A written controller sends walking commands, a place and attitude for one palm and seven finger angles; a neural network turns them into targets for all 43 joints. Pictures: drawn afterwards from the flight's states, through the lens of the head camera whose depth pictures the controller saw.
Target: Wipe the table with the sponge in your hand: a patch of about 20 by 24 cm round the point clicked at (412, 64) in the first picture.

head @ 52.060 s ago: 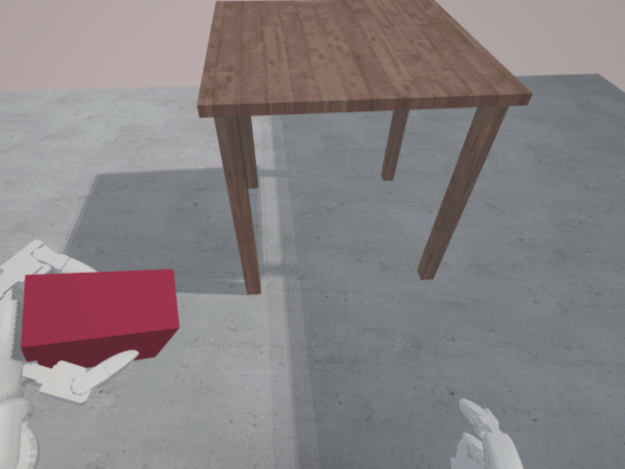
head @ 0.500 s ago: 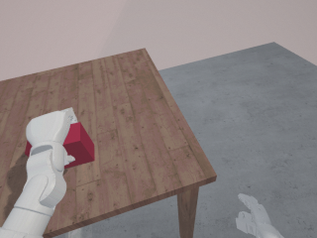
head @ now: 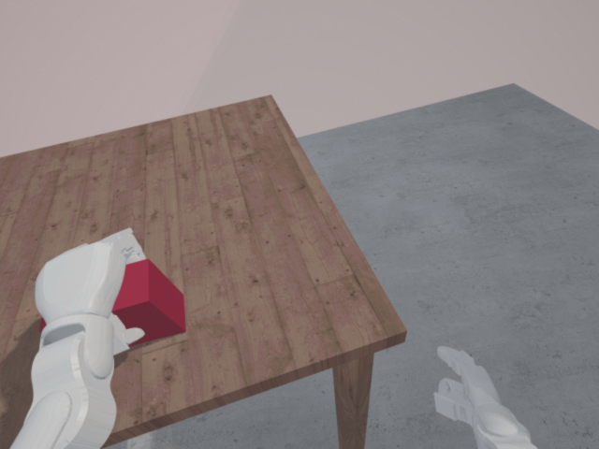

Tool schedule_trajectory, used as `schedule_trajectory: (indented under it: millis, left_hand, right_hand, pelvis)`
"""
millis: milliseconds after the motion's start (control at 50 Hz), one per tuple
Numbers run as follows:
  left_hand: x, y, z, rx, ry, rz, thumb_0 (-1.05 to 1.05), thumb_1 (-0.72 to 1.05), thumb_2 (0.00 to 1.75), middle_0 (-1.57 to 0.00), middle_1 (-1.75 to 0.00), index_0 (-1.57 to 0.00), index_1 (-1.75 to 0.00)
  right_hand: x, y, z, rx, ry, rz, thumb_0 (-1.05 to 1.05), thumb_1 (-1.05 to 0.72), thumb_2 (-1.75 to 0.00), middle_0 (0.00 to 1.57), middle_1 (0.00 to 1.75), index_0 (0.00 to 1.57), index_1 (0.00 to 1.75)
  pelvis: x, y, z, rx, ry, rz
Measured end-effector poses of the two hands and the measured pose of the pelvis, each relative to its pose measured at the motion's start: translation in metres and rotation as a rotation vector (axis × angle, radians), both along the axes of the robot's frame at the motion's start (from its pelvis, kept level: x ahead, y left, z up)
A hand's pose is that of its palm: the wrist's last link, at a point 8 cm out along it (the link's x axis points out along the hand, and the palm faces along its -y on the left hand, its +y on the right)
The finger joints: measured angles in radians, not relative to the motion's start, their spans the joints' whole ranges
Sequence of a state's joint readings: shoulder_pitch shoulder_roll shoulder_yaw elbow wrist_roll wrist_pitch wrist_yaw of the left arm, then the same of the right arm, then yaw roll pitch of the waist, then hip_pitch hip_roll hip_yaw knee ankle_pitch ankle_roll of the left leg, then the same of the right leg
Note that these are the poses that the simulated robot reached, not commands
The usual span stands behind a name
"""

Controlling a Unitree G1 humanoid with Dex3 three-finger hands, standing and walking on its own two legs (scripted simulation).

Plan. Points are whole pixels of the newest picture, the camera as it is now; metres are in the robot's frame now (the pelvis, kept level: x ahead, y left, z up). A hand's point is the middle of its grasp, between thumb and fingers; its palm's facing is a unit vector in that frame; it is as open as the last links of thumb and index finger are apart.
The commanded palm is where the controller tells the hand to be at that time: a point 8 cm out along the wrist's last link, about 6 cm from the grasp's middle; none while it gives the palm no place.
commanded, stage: lift the sponge slowly off the table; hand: left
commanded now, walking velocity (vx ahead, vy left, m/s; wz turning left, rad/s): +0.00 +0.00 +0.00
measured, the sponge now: (128, 315) +0.24 +0.28 +0.08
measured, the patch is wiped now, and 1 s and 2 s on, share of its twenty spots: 0.95 0.95 0.95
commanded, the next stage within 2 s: none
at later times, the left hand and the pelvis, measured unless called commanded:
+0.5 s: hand (112, 306) +0.22 +0.26 +0.13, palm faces +0.15 -0.13 -0.98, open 10.0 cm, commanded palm +0.18 +0.26 +0.19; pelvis -0.02 +0.00 +0.00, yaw +0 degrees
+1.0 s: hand (101, 303) +0.22 +0.26 +0.15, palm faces +0.11 -0.11 -0.99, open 9.9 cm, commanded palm +0.18 +0.26 +0.22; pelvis -0.02 -0.01 +0.00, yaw +1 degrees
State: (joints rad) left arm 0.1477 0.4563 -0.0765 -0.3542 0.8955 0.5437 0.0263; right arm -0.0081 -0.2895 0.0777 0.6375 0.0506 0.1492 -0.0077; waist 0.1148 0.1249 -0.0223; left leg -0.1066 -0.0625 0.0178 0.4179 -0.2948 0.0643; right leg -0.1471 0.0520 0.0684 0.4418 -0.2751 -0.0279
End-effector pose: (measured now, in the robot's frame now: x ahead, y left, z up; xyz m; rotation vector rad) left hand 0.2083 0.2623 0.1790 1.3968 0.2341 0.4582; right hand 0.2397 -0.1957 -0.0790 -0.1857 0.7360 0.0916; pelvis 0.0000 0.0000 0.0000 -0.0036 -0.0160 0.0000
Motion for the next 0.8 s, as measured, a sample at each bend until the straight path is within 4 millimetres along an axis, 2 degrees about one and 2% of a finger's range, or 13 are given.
schedule_trajectory:
  millis: [280, 800]
  left_hand:
    - [-0.015, -0.004, 0.001, -0.021, -0.004, -0.002, 0.01, -0.48, 1.03, -0.68, -1.39, -0.72, -1.42]
    - [-0.013, -0.002, 0.009, -0.025, 0.061, 0.01, 0.01, -0.51, 1.03, -0.73, -1.35, -0.77, -1.38]
  right_hand:
    - [-0.022, -0.006, -0.003, -0.023, 0.03, -0.02, 0.01, -0.91, -0.9, 0.2, 0.3, 0.2, 0.3]
    - [-0.012, -0.006, 0.011, -0.045, -0.026, 0.009, 0.01, -0.91, -0.9, 0.2, 0.3, 0.2, 0.3]
  pelvis:
    - [-0.012, -0.001, 0.001, 0.002, -0.027, -0.008]
    - [-0.023, -0.012, 0.002, 0.006, -0.047, 0.004]
